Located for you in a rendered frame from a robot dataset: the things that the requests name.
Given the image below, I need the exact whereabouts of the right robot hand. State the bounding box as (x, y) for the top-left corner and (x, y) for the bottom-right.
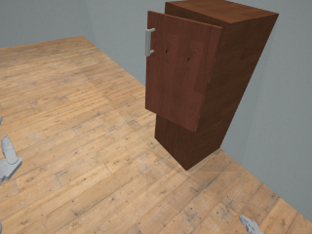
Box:
(239, 214), (264, 234)

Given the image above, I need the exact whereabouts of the handle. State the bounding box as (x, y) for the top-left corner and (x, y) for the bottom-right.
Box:
(144, 28), (156, 57)

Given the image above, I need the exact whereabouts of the left robot hand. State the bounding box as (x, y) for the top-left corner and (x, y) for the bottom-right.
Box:
(0, 104), (22, 184)

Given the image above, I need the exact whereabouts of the cupboard door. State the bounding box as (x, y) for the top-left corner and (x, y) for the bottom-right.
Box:
(145, 11), (222, 132)

